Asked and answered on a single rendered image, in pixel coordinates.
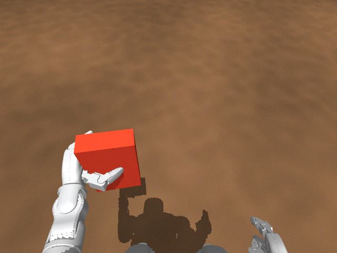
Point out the right robot hand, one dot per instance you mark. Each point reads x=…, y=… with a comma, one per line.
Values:
x=272, y=243

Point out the left robot arm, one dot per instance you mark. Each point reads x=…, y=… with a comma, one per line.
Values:
x=68, y=230

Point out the left robot hand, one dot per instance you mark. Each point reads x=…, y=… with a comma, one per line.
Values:
x=72, y=172

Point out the carton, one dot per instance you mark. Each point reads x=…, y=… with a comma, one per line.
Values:
x=105, y=151

